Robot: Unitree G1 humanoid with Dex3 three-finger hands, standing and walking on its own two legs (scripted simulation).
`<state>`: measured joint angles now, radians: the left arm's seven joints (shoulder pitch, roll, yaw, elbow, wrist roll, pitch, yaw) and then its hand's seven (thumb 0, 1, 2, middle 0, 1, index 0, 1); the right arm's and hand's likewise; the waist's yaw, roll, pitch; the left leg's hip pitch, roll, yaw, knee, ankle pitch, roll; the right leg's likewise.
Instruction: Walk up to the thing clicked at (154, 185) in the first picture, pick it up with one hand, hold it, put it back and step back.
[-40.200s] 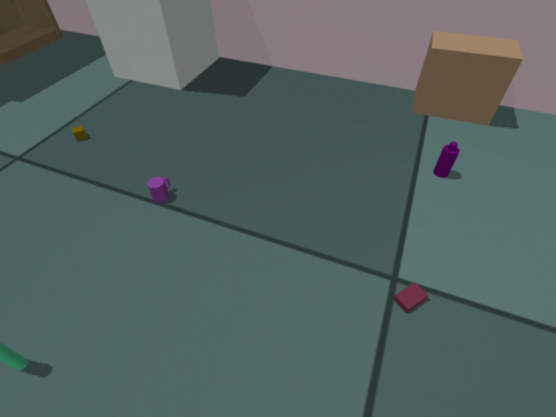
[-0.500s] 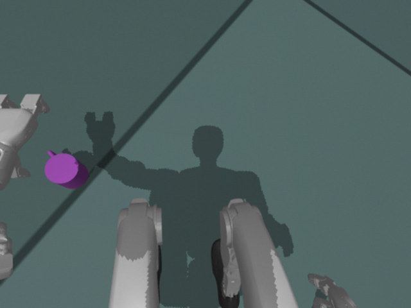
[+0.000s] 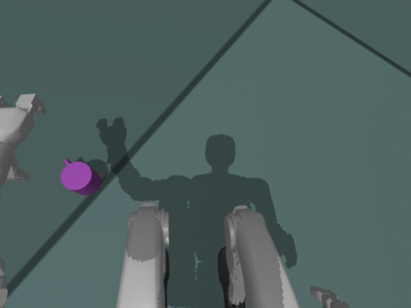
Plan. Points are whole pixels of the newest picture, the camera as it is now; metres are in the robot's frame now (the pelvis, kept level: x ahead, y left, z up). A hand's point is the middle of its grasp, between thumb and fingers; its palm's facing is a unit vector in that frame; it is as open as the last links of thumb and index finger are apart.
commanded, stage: withdraw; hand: left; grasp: from above
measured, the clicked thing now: (78, 175) +0.41 +0.38 -0.41
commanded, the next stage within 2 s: none
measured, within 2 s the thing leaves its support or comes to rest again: neither
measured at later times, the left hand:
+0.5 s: hand (55, 162) +0.40 +0.36 -0.20, palm faces -0.41 -0.07 -0.91, open 14.1 cm
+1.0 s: hand (33, 165) +0.37 +0.38 -0.15, palm faces -0.42 -0.09 -0.90, open 14.1 cm
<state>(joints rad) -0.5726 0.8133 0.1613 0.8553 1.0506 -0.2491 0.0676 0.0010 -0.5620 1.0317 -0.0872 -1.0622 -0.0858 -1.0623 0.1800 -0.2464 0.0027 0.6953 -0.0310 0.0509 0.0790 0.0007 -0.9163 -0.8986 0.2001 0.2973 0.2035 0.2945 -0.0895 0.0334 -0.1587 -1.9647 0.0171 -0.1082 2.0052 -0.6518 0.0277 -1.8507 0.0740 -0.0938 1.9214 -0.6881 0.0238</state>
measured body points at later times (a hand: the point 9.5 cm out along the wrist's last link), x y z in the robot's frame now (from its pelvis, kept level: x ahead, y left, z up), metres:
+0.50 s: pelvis -0.02 -0.01 -0.06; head +0.20 +0.07 +0.32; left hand +0.41 +0.36 -0.15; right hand +0.11 -0.28 -0.17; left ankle +0.08 +0.11 -0.43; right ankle +0.08 -0.13 -0.43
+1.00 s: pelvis -0.01 +0.00 -0.05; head +0.20 +0.07 +0.34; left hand +0.39 +0.38 -0.10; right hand +0.11 -0.27 -0.17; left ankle +0.08 +0.11 -0.43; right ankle +0.08 -0.13 -0.43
